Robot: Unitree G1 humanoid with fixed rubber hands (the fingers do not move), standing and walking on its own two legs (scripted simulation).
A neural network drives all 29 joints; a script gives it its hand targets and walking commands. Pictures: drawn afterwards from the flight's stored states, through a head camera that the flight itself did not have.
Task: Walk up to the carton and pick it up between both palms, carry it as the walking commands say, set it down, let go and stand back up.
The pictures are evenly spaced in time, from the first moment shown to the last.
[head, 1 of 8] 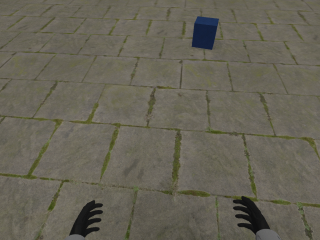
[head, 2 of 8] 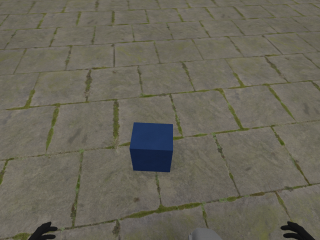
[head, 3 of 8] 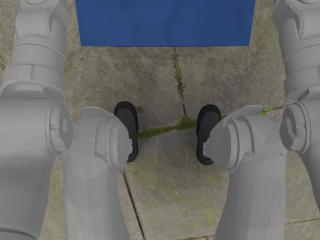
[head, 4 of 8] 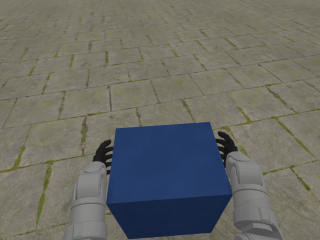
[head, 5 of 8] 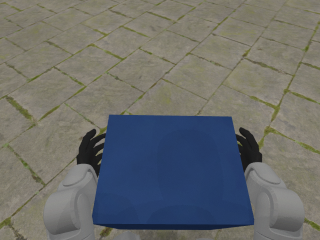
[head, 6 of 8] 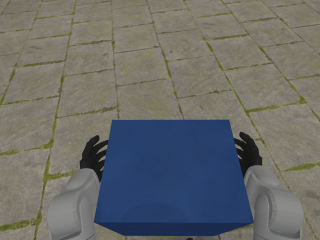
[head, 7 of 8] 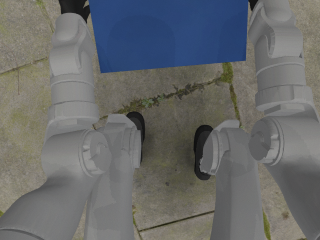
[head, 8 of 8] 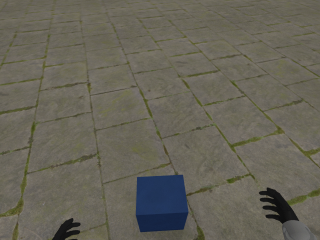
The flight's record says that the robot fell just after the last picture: no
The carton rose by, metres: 0.67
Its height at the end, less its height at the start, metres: +0.00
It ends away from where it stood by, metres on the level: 3.89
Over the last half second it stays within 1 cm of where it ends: yes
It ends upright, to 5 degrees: yes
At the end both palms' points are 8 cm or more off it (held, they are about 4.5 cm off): yes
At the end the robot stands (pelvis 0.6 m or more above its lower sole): yes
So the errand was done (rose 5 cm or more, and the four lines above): yes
